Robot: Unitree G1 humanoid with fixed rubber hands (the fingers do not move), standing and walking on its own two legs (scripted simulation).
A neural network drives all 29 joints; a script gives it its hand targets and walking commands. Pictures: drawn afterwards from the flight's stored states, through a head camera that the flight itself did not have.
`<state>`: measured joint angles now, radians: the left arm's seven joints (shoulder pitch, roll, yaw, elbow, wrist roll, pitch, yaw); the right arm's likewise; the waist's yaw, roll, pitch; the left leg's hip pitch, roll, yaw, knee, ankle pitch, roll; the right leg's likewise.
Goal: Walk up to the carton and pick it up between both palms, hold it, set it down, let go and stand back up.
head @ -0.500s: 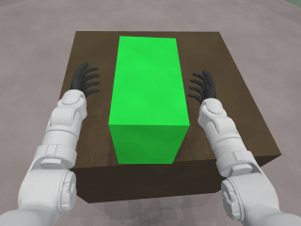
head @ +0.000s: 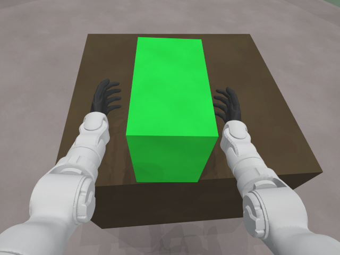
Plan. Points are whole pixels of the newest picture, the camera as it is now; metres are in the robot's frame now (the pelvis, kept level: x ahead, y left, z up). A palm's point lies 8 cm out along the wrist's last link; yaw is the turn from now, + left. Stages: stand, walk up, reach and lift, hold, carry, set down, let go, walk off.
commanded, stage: reach and lift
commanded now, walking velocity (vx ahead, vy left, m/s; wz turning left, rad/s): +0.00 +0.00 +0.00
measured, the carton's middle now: (168, 111) +0.47 +0.02 +0.01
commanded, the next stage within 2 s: none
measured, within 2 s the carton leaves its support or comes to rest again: neither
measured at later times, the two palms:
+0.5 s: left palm (116, 111) +0.43 +0.15 +0.06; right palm (223, 120) +0.42 -0.11 +0.06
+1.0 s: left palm (116, 113) +0.42 +0.15 +0.06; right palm (223, 126) +0.40 -0.11 +0.06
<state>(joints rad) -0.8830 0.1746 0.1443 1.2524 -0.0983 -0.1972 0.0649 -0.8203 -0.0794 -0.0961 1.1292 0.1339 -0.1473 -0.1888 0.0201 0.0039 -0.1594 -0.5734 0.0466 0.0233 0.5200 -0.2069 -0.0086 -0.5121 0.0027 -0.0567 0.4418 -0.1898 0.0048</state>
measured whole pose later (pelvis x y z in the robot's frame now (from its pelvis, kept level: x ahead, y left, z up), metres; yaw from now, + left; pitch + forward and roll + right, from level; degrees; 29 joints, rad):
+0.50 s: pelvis +0.00 +0.01 +0.00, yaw -1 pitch +14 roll -2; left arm -0.91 0.03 0.47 1.24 0.25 -0.29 0.11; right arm -0.83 0.11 -0.54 1.04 -0.36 -0.20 -0.10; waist 0.00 -0.01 -0.10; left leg -0.53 0.04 0.05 0.48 -0.19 0.01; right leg -0.48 0.00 -0.03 0.39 -0.15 0.02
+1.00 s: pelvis +0.02 +0.00 +0.01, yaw -2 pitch +7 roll -1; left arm -0.77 -0.05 0.54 1.01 0.38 -0.18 0.02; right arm -0.67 0.20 -0.57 0.93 -0.41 -0.27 -0.12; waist 0.04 -0.04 -0.01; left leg -0.29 0.04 0.07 0.37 -0.19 0.00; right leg -0.25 0.00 -0.01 0.29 -0.16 0.01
